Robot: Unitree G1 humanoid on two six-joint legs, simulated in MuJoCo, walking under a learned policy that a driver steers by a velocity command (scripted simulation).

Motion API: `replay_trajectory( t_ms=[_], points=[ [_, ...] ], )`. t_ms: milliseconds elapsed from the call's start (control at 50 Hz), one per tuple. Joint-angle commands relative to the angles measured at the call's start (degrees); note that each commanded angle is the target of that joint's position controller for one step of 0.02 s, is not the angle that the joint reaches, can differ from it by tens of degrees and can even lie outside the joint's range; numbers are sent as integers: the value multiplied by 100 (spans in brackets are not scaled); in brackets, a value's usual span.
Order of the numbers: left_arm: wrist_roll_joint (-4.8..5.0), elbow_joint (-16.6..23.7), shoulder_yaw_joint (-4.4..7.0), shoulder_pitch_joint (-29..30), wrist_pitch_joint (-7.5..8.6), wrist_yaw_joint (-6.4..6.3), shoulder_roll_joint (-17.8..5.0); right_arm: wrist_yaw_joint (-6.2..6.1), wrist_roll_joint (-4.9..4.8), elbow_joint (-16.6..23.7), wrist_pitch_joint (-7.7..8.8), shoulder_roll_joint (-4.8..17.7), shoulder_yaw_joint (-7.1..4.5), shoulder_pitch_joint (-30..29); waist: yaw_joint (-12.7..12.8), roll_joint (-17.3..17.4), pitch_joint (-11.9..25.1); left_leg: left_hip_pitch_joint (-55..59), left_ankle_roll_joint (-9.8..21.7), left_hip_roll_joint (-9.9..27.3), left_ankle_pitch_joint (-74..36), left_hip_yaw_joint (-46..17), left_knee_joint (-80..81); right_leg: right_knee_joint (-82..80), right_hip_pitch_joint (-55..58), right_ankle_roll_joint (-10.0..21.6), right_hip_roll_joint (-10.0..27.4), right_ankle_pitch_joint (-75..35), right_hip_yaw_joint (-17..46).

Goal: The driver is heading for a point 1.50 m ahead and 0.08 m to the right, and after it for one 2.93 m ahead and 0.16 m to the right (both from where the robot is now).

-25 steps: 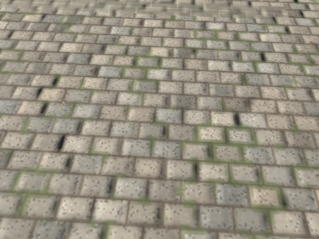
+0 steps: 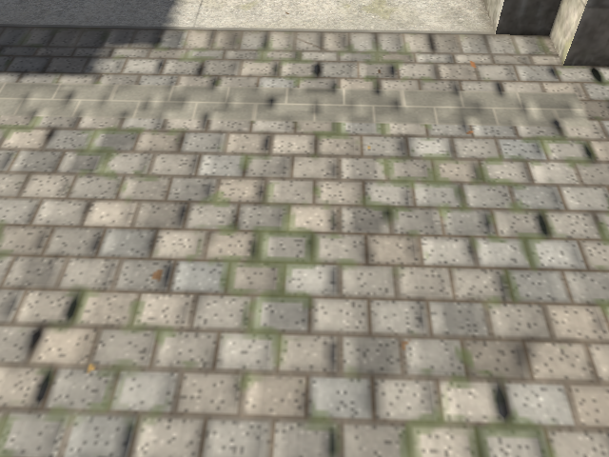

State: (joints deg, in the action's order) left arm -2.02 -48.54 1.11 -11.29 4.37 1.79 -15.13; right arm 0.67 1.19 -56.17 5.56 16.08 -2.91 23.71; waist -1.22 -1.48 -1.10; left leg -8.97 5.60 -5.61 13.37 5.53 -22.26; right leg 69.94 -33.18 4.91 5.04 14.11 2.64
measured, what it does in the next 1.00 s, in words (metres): walks ahead: right foot, then left foot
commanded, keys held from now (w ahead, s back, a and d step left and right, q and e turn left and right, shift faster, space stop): w+shift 1.00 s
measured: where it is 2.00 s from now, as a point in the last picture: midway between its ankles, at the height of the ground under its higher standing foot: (306, 66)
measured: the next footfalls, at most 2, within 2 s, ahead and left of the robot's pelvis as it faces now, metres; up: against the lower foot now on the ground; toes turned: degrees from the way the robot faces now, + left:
right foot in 0.26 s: +0.48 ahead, -0.11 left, +0.00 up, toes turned -3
left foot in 0.72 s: +0.93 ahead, +0.07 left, +0.00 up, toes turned +3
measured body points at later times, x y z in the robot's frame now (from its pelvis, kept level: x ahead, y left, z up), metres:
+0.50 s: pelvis +0.49 -0.04 +0.00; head +0.50 -0.04 +0.45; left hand +0.43 +0.23 -0.14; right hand +0.66 -0.29 -0.10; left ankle +0.58 +0.11 -0.66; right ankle +0.44 -0.11 -0.74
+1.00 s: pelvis +0.98 +0.01 +0.00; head +0.99 +0.01 +0.45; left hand +1.18 +0.25 -0.09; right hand +0.90 -0.25 -0.13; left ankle +0.89 +0.07 -0.74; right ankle +1.15 -0.15 -0.67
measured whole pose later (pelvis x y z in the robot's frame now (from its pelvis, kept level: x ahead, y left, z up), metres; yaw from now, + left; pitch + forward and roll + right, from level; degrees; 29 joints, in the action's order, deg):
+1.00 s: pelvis +0.98 +0.01 +0.00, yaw +0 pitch +0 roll +2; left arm -2.2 -44.9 0.4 -4.3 3.8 2.9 -14.8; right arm 1.1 0.3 -58.8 6.3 14.6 -2.7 30.1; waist -3.0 -1.9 -0.3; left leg 1.9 5.1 -6.4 15.1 4.3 -12.7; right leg 52.3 -41.8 3.5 8.0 2.5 0.1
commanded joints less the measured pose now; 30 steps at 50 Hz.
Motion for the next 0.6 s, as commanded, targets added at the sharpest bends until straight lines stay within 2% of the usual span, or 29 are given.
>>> replay_trajectory(
  t_ms=[20, 60, 100, 120, 160, 180, 200, 220, 240, 260, 280, 300, 320, 340, 360, 380, 400, 420, 440, 480, 520, 560, 600],
  points=[
    [-67, 557, -69, 414, -62, 116, -123, 35, -80, 248, 221, 325, -16, -80, 273, 324, -728, -563, 721, 1351, -350, -1355, 1956, -925, -767, -164, 368, -713, -228],
    [-26, 763, -136, 965, 2, 160, -107, 69, -128, 246, 269, 328, -11, -19, 198, 222, -849, -775, 591, 1030, -1283, -802, 2048, -2253, -272, -170, 271, -1713, -514],
    [77, 830, -190, 1285, 28, 214, -49, 59, -209, 196, 332, 538, -40, 223, 66, 201, -776, -666, 511, 1126, -2099, -639, 2412, -3101, 461, -70, 28, -2573, -808],
    [94, 886, -196, 1442, 40, 202, -100, 49, -215, 141, 349, 628, -51, 373, 20, 259, -875, -300, 477, 1281, -2671, -609, 2444, -3410, 477, -2, -2, -2761, -836],
    [68, 954, -157, 1615, 55, 137, -280, 14, -170, 22, 306, 718, -49, 537, -21, 293, -789, 778, 378, 1397, -3962, -437, 2216, -3871, 409, 159, -201, -2668, -948],
    [36, 939, -111, 1530, 61, 101, -395, -19, -123, 2, 263, 833, -61, 586, 29, 407, -536, 1285, 318, 1450, -5059, -380, 1827, -3921, 560, 227, -444, -2276, -1075],
    [14, 876, -56, 1217, 60, 60, -522, -72, -45, -25, 198, 972, -83, 604, 221, 595, -199, 1671, 254, 1543, -6176, -332, 1176, -3887, 881, 298, -689, -1766, -1111],
    [17, 685, 34, 467, 62, -3, -702, -139, 40, -47, 107, 1118, -117, 549, 608, 778, 268, 1766, 201, 1637, -6798, -314, 135, -3839, 1628, 390, -852, -1284, -1005],
    [22, 291, 148, -729, 44, -96, -881, -201, 99, -28, 4, 1208, -146, 367, 1170, 802, 850, 1505, 158, 1611, -6699, -233, -1336, -3888, 2761, 480, -926, -854, -954],
    [-45, -2, 288, -1827, 13, -204, -1187, -215, 142, 49, -26, 1014, -109, 253, 1596, 703, 1355, 471, 162, 1407, -5393, -234, -3137, -3643, 4111, 625, -337, -29, -354],
    [-242, -16, 481, -1998, 12, -254, -1805, -57, -95, 289, 21, -76, 116, 1028, 852, -1089, 2168, -1894, -34, 470, -434, -314, -5845, -3960, 5939, 1375, 1561, 1449, 2620],
    [-66, -49, 487, -1920, -19, -135, -1499, -47, -210, 336, 135, 344, 49, 842, 958, -964, 2597, -2914, 92, 81, 1269, -1099, -6594, -5228, 6193, 1546, 1770, 2100, 4695],
    [-15, -88, 449, -1271, 26, -111, -1211, -97, -205, 602, 158, 498, 21, -93, 762, -531, 1284, -3485, 175, 582, 566, -1106, -6464, -5392, 5271, 1281, 1442, 1653, 3596],
    [13, -130, 380, -1018, 81, -82, -824, -81, -146, 700, 182, 474, 49, -477, 644, 86, 708, -3354, 173, 799, 192, -1060, -6028, -5493, 4290, 1145, 1269, 890, 2755],
    [-14, -197, 325, -865, 117, -83, -600, -41, -74, 715, 139, 344, 76, -595, 407, 297, 361, -3068, 156, 967, 126, -1100, -5691, -5630, 3513, 970, 1005, 539, 2159],
    [1, -298, 243, -823, 135, -109, -370, 23, 28, 761, 43, 233, 106, -488, 116, 193, 179, -2723, 85, 1066, 118, -1115, -5436, -5798, 2831, 845, 806, 453, 1752],
    [37, -383, 189, -844, 171, -122, -238, 92, 86, 767, -61, 77, 141, -465, -38, 69, 41, -2556, 0, 1171, 173, -1108, -5191, -6007, 2409, 778, 676, 513, 1465],
    [101, -453, 180, -904, 220, -126, -229, 148, 115, 849, -133, -17, 167, -599, -108, 17, -164, -2674, -73, 1267, 169, -1036, -4978, -6214, 2194, 744, 562, 523, 1236],
    [141, -505, 206, -978, 269, -117, -365, 188, 142, 999, -176, -50, 196, -879, -135, -109, -395, -2902, -157, 1374, 48, -937, -4692, -6420, 1996, 807, 580, 370, 1086],
    [159, -540, 221, -1130, 329, -77, -442, 221, 148, 1346, -178, 51, 234, -1709, -20, -37, -758, -3194, -264, 1461, -654, -616, -3752, -6768, 1810, 818, 335, -279, 572],
    [203, -521, 226, -1157, 384, -49, -480, 274, 102, 1548, -118, 47, 293, -2236, 43, 74, -856, -2643, -262, 1373, -1666, -356, -2380, -6896, 1601, 679, 31, -1108, 19],
    [284, -595, 257, -1436, 452, -58, -671, 333, 11, 1639, -85, 0, 339, -2620, 204, 96, -848, -1894, -141, 1145, -2531, -52, -1535, -7332, 1711, 625, 151, -1845, -127],
    [275, -692, 268, -1625, 440, -78, -810, 292, -11, 1706, -88, 116, 322, -2803, 257, 11, -844, -1972, 0, 1019, -2709, 1, -1050, -7313, 2696, 548, 323, -2853, -274]
  ],
)
Velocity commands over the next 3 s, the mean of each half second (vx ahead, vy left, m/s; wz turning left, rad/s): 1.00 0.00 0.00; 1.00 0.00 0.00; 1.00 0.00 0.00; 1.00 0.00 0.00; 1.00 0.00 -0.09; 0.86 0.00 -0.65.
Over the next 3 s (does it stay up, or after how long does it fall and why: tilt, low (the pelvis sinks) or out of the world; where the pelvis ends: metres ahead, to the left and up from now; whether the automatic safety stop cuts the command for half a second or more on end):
stays up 2.93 -0.06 -0.04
